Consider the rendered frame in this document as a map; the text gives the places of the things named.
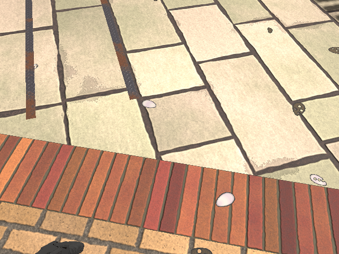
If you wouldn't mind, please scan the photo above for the left robot hand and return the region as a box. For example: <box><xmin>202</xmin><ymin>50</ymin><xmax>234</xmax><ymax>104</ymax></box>
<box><xmin>35</xmin><ymin>241</ymin><xmax>84</xmax><ymax>254</ymax></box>

